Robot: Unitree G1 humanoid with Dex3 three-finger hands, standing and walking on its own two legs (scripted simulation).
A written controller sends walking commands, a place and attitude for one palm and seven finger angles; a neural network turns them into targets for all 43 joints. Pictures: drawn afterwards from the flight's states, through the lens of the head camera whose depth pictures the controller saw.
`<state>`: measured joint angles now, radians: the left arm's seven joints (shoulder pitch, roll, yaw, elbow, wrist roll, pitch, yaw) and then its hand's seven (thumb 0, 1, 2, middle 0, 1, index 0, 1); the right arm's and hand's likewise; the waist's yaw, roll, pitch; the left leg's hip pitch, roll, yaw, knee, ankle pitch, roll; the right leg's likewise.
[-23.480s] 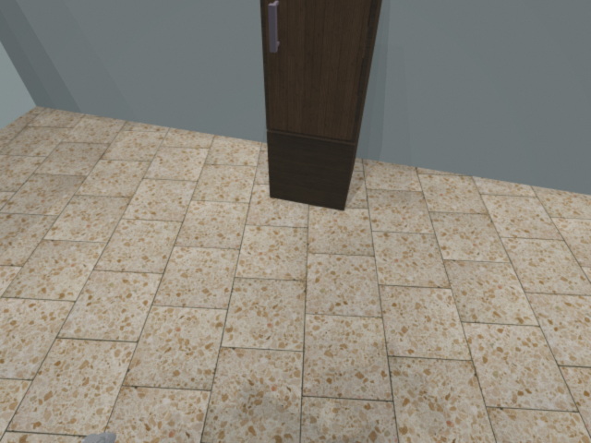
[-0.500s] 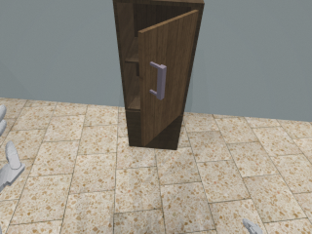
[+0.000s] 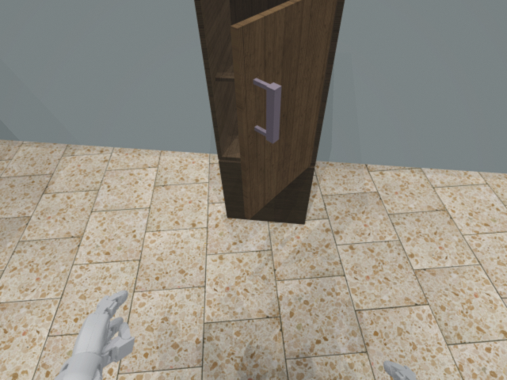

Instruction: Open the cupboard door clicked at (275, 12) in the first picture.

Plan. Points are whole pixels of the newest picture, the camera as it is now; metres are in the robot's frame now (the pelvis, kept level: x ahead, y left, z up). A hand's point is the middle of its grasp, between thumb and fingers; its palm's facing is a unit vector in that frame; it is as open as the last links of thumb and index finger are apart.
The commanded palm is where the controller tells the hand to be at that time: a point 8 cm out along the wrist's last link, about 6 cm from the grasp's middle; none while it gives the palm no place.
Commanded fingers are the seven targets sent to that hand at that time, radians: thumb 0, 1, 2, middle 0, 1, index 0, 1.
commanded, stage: let the arm hang, fingers relaxed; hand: left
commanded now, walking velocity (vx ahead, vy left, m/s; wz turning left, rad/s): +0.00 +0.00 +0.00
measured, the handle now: (265, 111) +0.65 -0.01 +0.07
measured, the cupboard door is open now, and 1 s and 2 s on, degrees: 54 54 54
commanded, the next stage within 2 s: look to check the result in 0.92 s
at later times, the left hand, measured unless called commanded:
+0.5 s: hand out of the picture -0.01 +0.19 -0.16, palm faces +0.03 -0.97 -0.25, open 7.3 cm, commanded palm none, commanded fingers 0.00 0.90 0.90 -0.20 -0.30 -0.20 -0.30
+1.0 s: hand out of the picture +0.02 +0.18 -0.16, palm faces +0.02 -0.97 -0.23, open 7.4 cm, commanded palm none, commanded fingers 0.00 0.90 0.90 -0.20 -0.30 -0.20 -0.30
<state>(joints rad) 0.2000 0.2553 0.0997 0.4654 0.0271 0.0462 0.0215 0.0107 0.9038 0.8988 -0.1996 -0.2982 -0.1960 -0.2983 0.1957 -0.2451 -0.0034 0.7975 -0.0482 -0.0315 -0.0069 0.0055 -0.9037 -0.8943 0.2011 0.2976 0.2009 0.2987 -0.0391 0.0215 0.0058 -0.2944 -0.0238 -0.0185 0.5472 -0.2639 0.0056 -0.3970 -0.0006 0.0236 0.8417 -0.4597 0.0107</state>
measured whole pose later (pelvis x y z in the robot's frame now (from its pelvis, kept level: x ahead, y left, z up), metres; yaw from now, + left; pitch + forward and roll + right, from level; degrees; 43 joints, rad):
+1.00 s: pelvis -0.01 -0.01 +0.01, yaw +0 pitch -2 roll +0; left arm 0.20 0.20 0.02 1.14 0.01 0.00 0.01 0.01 0.90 0.90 -0.21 -0.30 -0.20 -0.30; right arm 0.25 -0.20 -0.01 1.13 -0.02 0.01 -0.03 0.00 -0.91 -0.89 0.20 0.30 0.20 0.30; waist -0.02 0.02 0.05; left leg -0.17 0.00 0.00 0.40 -0.19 0.00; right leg -0.17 0.02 0.00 0.41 -0.20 -0.03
